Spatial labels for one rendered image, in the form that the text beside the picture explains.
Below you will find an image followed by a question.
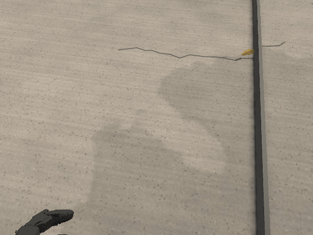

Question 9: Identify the robot left hand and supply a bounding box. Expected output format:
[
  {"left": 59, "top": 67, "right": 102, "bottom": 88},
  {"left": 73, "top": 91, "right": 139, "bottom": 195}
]
[{"left": 15, "top": 209, "right": 74, "bottom": 235}]

